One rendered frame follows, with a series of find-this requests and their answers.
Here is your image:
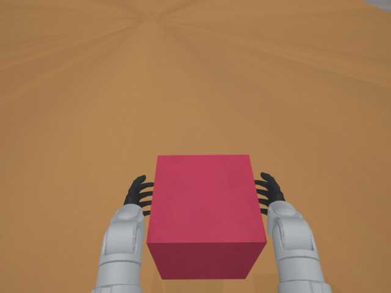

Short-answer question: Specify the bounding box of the carton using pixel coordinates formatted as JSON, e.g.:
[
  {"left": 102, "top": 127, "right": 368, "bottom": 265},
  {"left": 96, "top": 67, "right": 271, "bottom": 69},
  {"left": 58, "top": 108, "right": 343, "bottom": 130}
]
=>
[{"left": 146, "top": 154, "right": 267, "bottom": 280}]

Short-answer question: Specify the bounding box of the robot right hand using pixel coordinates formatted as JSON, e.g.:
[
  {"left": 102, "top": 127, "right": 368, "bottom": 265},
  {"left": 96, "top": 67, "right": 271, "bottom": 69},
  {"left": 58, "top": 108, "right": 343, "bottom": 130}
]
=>
[{"left": 254, "top": 172, "right": 285, "bottom": 215}]

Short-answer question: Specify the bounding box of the robot left hand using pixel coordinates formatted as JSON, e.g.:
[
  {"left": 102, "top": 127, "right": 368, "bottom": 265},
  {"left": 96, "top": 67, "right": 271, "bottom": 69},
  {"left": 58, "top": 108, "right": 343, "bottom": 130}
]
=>
[{"left": 123, "top": 175, "right": 154, "bottom": 216}]

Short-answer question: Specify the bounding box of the robot left forearm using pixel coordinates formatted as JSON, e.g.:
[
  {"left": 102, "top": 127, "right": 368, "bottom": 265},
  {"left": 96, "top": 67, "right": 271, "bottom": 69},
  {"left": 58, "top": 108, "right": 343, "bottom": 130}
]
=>
[{"left": 91, "top": 204, "right": 145, "bottom": 293}]

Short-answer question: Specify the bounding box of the robot right forearm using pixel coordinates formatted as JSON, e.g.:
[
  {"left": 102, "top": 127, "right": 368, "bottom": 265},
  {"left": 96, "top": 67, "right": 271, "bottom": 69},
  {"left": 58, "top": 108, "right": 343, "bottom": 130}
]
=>
[{"left": 268, "top": 201, "right": 332, "bottom": 293}]

